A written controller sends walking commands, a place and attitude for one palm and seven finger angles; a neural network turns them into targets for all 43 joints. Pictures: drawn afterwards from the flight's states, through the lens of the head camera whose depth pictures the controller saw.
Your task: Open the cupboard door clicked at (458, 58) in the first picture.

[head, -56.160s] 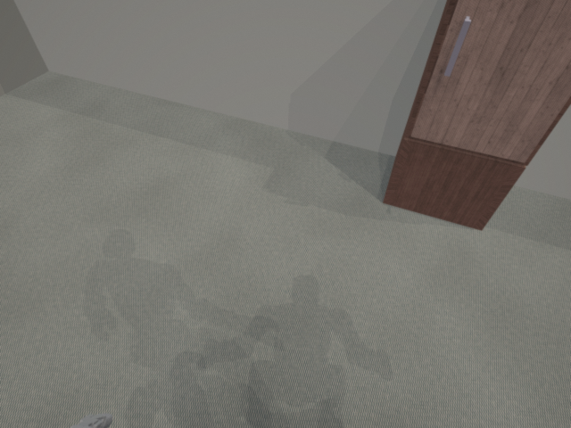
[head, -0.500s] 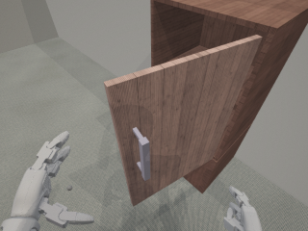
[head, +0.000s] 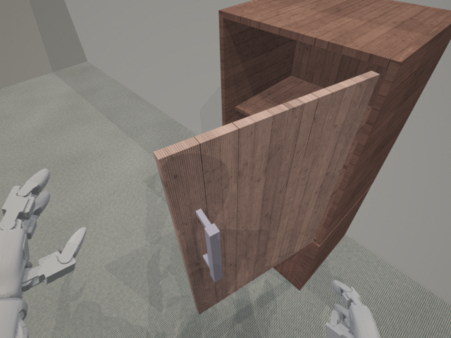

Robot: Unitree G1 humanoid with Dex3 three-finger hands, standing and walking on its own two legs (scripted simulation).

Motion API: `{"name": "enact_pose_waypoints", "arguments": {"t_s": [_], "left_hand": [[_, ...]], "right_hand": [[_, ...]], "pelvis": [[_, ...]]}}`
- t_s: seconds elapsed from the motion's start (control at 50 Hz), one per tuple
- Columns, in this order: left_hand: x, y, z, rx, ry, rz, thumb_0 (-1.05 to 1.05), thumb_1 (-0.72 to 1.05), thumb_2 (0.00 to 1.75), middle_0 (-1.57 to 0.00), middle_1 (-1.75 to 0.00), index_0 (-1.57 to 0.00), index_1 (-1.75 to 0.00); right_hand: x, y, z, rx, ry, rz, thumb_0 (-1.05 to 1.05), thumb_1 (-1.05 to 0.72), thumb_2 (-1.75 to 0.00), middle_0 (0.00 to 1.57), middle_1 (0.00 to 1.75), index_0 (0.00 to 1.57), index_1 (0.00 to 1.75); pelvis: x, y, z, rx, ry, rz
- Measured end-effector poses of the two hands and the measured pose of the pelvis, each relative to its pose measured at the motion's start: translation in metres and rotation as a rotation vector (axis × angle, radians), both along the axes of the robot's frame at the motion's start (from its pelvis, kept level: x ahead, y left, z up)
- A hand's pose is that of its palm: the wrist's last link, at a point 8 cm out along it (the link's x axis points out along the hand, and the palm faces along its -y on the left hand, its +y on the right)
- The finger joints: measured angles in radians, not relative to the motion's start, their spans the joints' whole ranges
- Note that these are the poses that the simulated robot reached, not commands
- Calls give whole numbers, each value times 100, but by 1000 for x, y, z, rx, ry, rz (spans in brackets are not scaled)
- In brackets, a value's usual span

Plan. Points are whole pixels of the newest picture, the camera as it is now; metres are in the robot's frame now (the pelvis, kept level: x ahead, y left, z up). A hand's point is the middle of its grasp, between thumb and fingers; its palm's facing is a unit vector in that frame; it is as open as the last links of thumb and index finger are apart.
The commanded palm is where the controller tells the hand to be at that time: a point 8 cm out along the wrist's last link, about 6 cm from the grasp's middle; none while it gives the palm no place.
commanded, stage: draw the hand back to the body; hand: left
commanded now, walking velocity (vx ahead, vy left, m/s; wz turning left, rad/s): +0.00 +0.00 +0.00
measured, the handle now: (209, 247) +0.27 +0.07 +0.03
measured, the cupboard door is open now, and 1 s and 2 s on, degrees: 77 77 77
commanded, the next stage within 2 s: step back with the hand held close in 0.46 s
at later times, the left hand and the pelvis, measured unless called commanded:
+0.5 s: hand (68, 238) +0.19 +0.24 +0.16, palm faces +0.44 -0.80 -0.41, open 7.4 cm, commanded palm +0.14 +0.28 +0.17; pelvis +0.00 -0.02 +0.00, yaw +0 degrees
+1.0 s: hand (56, 251) +0.18 +0.25 +0.15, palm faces +0.29 -0.80 -0.52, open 7.4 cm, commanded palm +0.11 +0.30 +0.18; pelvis -0.04 +0.00 +0.00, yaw -3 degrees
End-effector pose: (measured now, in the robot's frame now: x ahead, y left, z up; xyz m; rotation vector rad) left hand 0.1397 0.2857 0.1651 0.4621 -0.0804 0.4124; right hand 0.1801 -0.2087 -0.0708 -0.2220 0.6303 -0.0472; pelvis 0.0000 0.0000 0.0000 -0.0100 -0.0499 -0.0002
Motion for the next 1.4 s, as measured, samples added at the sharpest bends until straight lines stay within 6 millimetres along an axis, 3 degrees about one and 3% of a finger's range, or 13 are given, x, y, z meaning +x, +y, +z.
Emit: {"name": "enact_pose_waypoints", "arguments": {"t_s": [0.16, 0.28, 0.68, 0.86, 1.0, 1.32, 1.4], "left_hand": [[7, 8, 16, 24, -63, 45, 1, 73, 82, -21, -30, -20, -30], [10, -1, 9, -2, -42, 29, 1, 84, 87, -21, -30, -20, -30], [17, -4, 14, 42, -52, 11, 1, 89, 90, -21, -30, -21, -30], [24, -5, 6, 95, 21, -110, 1, 89, 90, -21, -30, -21, -30], [0, 6, 11, 137, -14, -144, 1, 89, 90, -22, -30, -21, -30], [-102, 26, 13, 168, -141, -13, 1, 89, 90, -22, -30, -21, -30], [-119, 28, 10, 143, -174, -22, 1, 89, 90, -21, -30, -21, -30]], "right_hand": [[3, -13, 0, -11, 17, -8, 1, -90, -90, 20, 30, 20, 30], [2, -22, 0, -15, 30, -20, 1, -90, -90, 20, 30, 20, 30], [-2, -31, -2, -14, 54, -41, 1, -90, -90, 20, 30, 20, 30], [-27, -40, 5, -36, 77, -153, 1, -90, -90, 20, 30, 20, 30], [-63, -35, 7, -61, 93, -187, 1, -90, -90, 20, 30, 20, 30], [-138, -7, -22, -42, 106, -84, 1, -90, -90, 20, 30, 20, 30], [-155, -5, -25, -62, 125, -82, 1, -90, -90, 21, 30, 20, 30]], "pelvis": [[2, -6, 3, 2, -10, -3], [4, -11, 4, 4, -11, -6], [0, -19, 4, -5, 7, -13], [-18, -5, 4, 1, 48, -53], [-44, 5, 0, -1, 45, -56], [-114, 11, -15, -17, 22, 22], [-129, 19, -19, -13, 14, 11]]}}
